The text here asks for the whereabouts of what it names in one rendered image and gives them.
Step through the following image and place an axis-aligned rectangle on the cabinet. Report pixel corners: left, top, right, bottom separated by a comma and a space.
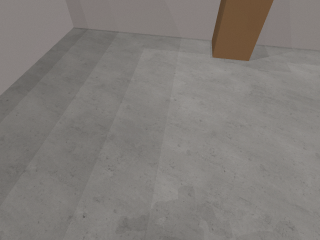
211, 0, 274, 61

